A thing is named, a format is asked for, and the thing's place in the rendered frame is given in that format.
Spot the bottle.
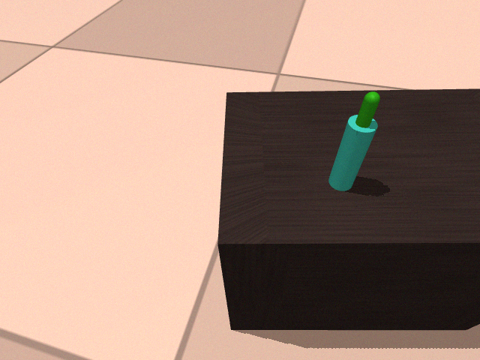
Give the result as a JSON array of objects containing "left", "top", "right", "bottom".
[{"left": 328, "top": 91, "right": 380, "bottom": 191}]

